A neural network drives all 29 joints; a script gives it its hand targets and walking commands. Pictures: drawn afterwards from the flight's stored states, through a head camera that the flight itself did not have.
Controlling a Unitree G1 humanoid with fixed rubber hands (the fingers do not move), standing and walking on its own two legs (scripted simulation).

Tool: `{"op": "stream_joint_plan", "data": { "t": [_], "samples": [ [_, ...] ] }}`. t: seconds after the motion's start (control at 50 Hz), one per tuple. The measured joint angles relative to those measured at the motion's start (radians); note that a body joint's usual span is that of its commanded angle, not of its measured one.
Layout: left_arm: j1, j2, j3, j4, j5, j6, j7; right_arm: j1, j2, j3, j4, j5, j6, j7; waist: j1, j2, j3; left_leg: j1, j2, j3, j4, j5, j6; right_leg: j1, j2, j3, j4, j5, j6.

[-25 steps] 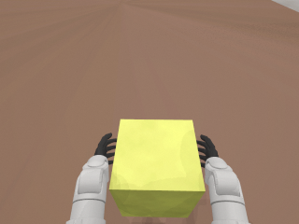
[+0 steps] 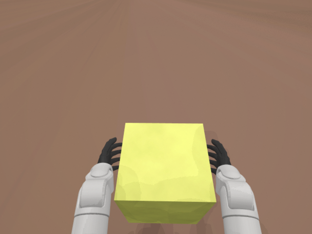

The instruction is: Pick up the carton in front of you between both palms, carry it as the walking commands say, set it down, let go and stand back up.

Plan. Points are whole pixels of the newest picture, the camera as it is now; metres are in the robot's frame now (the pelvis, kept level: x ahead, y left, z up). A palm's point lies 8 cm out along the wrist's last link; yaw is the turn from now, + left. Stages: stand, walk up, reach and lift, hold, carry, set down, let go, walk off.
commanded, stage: carry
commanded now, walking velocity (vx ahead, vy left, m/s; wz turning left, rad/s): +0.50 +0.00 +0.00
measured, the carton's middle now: (163, 176) +0.29 +0.00 -0.05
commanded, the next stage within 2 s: none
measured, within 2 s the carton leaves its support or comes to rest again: neither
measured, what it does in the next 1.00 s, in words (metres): walks ahead: left foot, then right foot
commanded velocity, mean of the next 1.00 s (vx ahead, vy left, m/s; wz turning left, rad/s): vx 0.05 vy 0.00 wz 0.00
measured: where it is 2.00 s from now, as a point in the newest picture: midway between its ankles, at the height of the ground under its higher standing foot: outside the picture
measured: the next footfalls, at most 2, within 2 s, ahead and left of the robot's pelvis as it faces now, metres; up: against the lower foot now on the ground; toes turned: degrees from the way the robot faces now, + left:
left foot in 0.18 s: +0.26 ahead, +0.14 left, +0.00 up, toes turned +7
right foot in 0.52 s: +0.34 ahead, -0.09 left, +0.00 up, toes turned +11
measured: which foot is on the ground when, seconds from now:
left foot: up 0.00-0.16, down 0.18-1.00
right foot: down 0.00-0.22, up 0.24-0.50, down 0.52-1.00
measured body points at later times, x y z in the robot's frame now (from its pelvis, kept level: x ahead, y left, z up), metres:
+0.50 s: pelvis +0.23 +0.04 -0.01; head +0.26 +0.05 +0.44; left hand +0.53 +0.18 +0.01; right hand +0.52 -0.12 +0.01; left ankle +0.22 +0.14 -0.75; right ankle +0.29 -0.07 -0.74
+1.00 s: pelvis +0.31 +0.03 -0.02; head +0.31 +0.03 +0.43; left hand +0.61 +0.18 +0.01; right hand +0.60 -0.12 +0.01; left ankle +0.22 +0.14 -0.75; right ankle +0.30 -0.07 -0.75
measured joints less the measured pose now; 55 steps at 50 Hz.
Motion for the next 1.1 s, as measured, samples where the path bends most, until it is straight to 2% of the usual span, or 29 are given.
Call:
{"op": "stream_joint_plan", "data": {
  "t": [0.08, 0.16, 0.18, 0.2, 0.22, 0.24, 0.28, 0.3, 0.34, 0.42, 0.46, 0.52, 0.58, 0.64, 0.72, 0.82, 1.1],
  "samples": [
    [-0.002, 0.000, -0.010, -0.033, -0.004, 0.005, -0.001, 0.011, -0.001, 0.004, -0.044, 0.005, 0.002, -0.001, -0.009, 0.007, -0.004, -0.033, 0.009, 0.027, -0.194, 0.127, -0.005, 0.076, -0.007, 0.006, -0.049, -0.026, 0.028],
    [-0.003, -0.001, -0.010, -0.008, 0.014, 0.011, -0.009, 0.013, -0.001, -0.001, -0.020, 0.004, 0.007, -0.001, -0.017, 0.003, -0.026, 0.013, -0.004, 0.085, -0.334, 0.199, 0.000, 0.144, -0.023, 0.016, -0.011, -0.115, 0.069],
    [-0.003, -0.001, -0.008, -0.003, 0.019, 0.013, -0.010, 0.007, -0.001, -0.004, -0.008, 0.004, 0.008, 0.001, -0.018, 0.003, -0.028, 0.044, -0.011, 0.105, -0.370, 0.207, 0.004, 0.150, -0.031, 0.022, 0.035, -0.157, 0.082],
    [-0.008, 0.000, 0.000, 0.002, 0.025, 0.014, -0.010, -0.004, 0.001, -0.002, 0.011, 0.001, 0.003, 0.001, -0.021, -0.009, -0.026, 0.063, -0.019, 0.121, -0.373, 0.262, 0.029, 0.140, -0.050, 0.032, 0.113, -0.209, 0.090],
    [-0.013, 0.000, 0.013, 0.012, 0.027, 0.012, -0.012, -0.018, 0.003, -0.002, 0.039, -0.003, -0.006, -0.001, -0.024, -0.030, -0.021, 0.062, -0.029, 0.136, -0.333, 0.251, 0.051, 0.095, -0.078, 0.049, 0.235, -0.226, 0.087],
    [-0.016, -0.001, 0.025, 0.020, 0.028, 0.011, -0.012, -0.032, 0.005, -0.004, 0.063, -0.004, -0.012, -0.001, -0.026, -0.037, -0.012, 0.063, -0.031, 0.144, -0.304, 0.214, 0.065, 0.030, -0.082, 0.084, 0.383, -0.245, 0.082],
    [-0.015, -0.001, 0.035, 0.028, 0.030, 0.005, -0.012, -0.044, 0.007, -0.006, 0.089, -0.005, -0.021, -0.001, -0.026, -0.032, 0.011, 0.088, -0.026, 0.150, -0.313, 0.167, 0.074, -0.110, -0.050, 0.138, 0.632, -0.286, 0.064],
    [-0.011, 0.000, 0.032, 0.030, 0.031, 0.000, -0.012, -0.039, 0.007, -0.006, 0.093, -0.004, -0.029, 0.000, -0.025, -0.028, 0.021, 0.107, -0.023, 0.150, -0.337, 0.166, 0.064, -0.165, -0.037, 0.145, 0.689, -0.287, 0.055],
    [-0.002, 0.001, 0.021, 0.029, 0.030, -0.013, -0.008, -0.022, 0.004, -0.005, 0.089, 0.002, -0.047, 0.000, -0.022, -0.022, 0.040, 0.150, -0.023, 0.149, -0.396, 0.178, 0.055, -0.237, -0.024, 0.138, 0.659, -0.262, 0.047],
    [0.007, 0.001, 0.005, 0.002, 0.015, -0.041, 0.003, -0.003, 0.001, -0.001, 0.055, 0.017, -0.079, -0.003, -0.020, -0.015, 0.067, 0.212, -0.024, 0.141, -0.450, 0.168, 0.053, -0.292, -0.010, 0.115, 0.426, -0.167, 0.044],
    [0.012, 0.002, 0.000, -0.028, 0.004, -0.044, 0.006, 0.003, 0.001, 0.004, 0.022, 0.026, -0.081, -0.005, -0.020, -0.016, 0.070, 0.232, -0.027, 0.139, -0.438, 0.141, 0.044, -0.288, -0.010, 0.094, 0.315, -0.079, 0.044],
    [0.018, 0.002, -0.005, -0.075, -0.007, -0.026, 0.007, 0.008, 0.000, 0.015, -0.029, 0.031, -0.059, -0.007, -0.017, -0.028, 0.053, 0.255, -0.041, 0.139, -0.366, 0.064, 0.025, -0.223, -0.024, 0.058, 0.139, 0.126, 0.040],
    [0.004, 0.000, -0.005, -0.044, 0.003, -0.012, 0.001, -0.002, 0.000, 0.004, -0.026, 0.019, -0.022, -0.005, -0.025, 0.028, 0.015, 0.278, -0.012, 0.116, -0.323, 0.014, 0.003, -0.191, -0.002, 0.035, 0.169, 0.059, 0.004],
    [-0.024, -0.003, 0.016, 0.019, 0.022, 0.002, -0.016, -0.016, 0.002, -0.003, 0.016, -0.005, -0.001, -0.004, -0.033, 0.046, -0.029, 0.302, -0.005, 0.102, -0.333, -0.016, -0.009, -0.169, 0.005, 0.020, 0.177, 0.006, 0.002],
    [-0.042, -0.006, 0.037, 0.061, 0.031, 0.002, -0.022, -0.039, 0.005, -0.015, 0.058, -0.015, 0.004, -0.004, -0.031, 0.037, -0.052, 0.310, -0.002, 0.096, -0.320, -0.030, -0.023, -0.166, 0.002, 0.016, 0.205, -0.031, 0.004],
    [-0.037, -0.005, 0.036, 0.060, 0.032, 0.000, -0.022, -0.040, 0.006, -0.014, 0.065, -0.015, 0.001, -0.003, -0.023, 0.021, -0.050, 0.315, -0.004, 0.092, -0.309, -0.039, -0.031, -0.167, -0.004, 0.016, 0.235, -0.056, 0.006],
    [-0.023, -0.003, 0.022, 0.034, 0.025, 0.006, -0.014, -0.023, 0.003, -0.006, 0.045, -0.008, -0.003, -0.003, -0.020, 0.017, -0.035, 0.313, -0.012, 0.092, -0.298, -0.069, -0.011, -0.179, -0.015, 0.018, 0.266, -0.075, 0.015]
  ]
}}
